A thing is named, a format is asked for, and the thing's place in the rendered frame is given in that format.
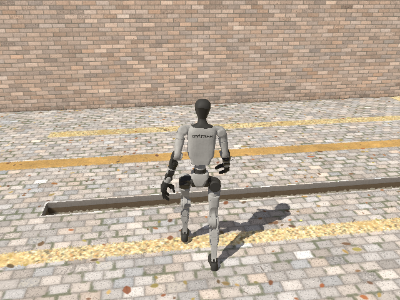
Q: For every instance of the right robot upper arm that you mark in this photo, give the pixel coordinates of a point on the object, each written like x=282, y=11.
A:
x=223, y=141

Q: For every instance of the left robot forearm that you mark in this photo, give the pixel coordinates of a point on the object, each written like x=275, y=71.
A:
x=171, y=169

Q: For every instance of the right robot forearm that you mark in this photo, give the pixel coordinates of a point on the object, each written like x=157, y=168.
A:
x=226, y=161

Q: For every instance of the robot left hand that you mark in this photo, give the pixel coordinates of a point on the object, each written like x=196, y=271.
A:
x=164, y=187

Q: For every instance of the left robot upper arm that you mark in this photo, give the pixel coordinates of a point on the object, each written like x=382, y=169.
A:
x=179, y=142

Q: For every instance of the humanoid robot head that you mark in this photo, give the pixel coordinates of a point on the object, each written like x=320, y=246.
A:
x=202, y=108

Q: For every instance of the right robot thigh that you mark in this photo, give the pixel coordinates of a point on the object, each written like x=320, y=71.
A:
x=214, y=189

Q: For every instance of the robot right hand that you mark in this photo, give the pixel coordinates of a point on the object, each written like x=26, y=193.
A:
x=226, y=169

